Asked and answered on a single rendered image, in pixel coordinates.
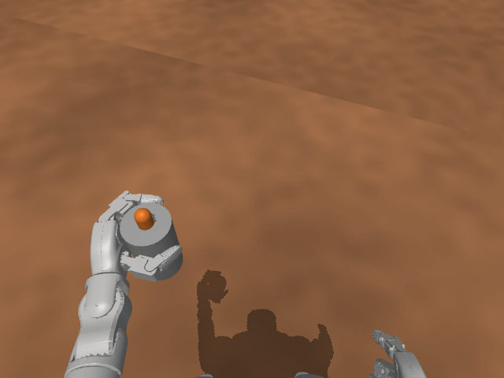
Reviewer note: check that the left robot arm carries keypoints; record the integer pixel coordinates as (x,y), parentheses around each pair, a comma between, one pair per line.
(104,312)

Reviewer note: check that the bottle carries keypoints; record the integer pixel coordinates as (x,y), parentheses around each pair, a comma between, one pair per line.
(148,230)

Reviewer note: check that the left robot hand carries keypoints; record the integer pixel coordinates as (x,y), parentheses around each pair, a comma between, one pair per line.
(110,253)

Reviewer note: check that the right robot hand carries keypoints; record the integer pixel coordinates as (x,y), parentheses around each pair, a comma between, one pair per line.
(405,364)

